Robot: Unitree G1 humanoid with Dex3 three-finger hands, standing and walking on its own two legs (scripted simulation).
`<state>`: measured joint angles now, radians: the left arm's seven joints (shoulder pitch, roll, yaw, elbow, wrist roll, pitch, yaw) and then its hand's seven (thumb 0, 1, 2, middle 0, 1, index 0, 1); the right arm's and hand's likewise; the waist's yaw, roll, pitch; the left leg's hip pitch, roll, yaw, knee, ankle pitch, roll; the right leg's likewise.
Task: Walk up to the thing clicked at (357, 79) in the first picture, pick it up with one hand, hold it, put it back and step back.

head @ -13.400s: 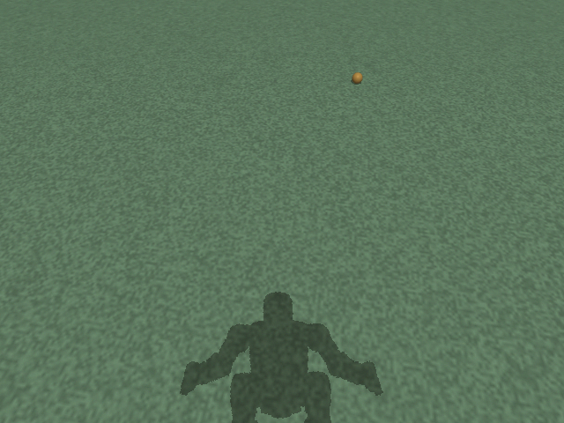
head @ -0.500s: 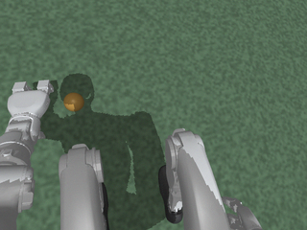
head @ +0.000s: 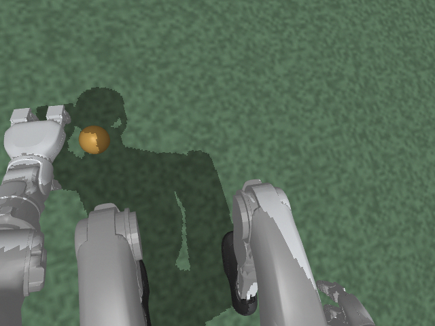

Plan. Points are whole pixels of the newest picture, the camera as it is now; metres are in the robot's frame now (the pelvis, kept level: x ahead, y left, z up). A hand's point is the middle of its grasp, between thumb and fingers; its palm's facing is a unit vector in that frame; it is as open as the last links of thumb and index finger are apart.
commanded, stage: rise first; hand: left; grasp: from above
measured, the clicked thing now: (94, 139) +0.50 +0.20 -0.31
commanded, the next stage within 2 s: approach in 1.66 s
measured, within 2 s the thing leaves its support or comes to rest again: neither
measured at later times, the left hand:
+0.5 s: hand (56, 151) +0.44 +0.24 -0.19, palm faces -0.46 -0.03 -0.89, open 13.9 cm
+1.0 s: hand (58, 144) +0.46 +0.24 -0.19, palm faces -0.45 -0.03 -0.89, open 13.7 cm
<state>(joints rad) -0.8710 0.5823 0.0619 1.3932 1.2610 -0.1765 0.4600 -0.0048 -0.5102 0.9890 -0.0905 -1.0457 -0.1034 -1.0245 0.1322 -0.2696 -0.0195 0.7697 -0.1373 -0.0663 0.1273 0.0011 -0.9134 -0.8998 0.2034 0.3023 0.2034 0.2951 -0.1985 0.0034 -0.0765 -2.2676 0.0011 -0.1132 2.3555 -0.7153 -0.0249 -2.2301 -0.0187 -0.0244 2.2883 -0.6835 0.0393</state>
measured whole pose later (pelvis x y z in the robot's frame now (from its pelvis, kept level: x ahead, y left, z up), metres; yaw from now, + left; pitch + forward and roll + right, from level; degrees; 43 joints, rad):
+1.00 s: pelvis +0.00 +0.00 -0.02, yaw -1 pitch +35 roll -6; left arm -0.97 0.62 0.06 1.49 1.26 -0.15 0.47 0.00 -0.48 0.96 -0.11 -1.07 -0.13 -1.04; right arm 0.16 -0.28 0.03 0.77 -0.16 -0.09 0.15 0.00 -0.92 -0.90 0.20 0.30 0.20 0.29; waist -0.25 0.02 -0.06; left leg -2.31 0.00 -0.13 2.41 -0.71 -0.03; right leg -2.27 -0.01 -0.04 2.33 -0.67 0.04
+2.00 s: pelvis -0.01 +0.00 -0.02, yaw -1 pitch +35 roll -6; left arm -1.06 0.60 -0.03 1.58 1.25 -0.15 0.48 -0.01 -0.43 0.92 -0.16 -1.01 -0.18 -0.99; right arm 0.16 -0.28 0.05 0.79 -0.18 -0.12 0.17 0.00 -0.91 -0.89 0.20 0.30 0.20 0.30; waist -0.27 0.00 -0.06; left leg -2.32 -0.01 -0.13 2.41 -0.69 -0.03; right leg -2.28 -0.01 -0.04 2.33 -0.66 0.04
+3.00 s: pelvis -0.01 +0.00 -0.04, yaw -4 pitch +33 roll -8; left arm -1.10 0.73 0.08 1.73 1.33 -0.15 0.64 0.00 -0.45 0.92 -0.08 -1.07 -0.11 -1.02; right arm 0.17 -0.32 0.14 0.73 -0.25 -0.17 0.23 0.00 -0.91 -0.89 0.20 0.30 0.20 0.29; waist -0.38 -0.06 0.07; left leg -2.36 0.00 -0.18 2.49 -0.70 -0.04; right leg -2.32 0.01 -0.07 2.38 -0.64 0.04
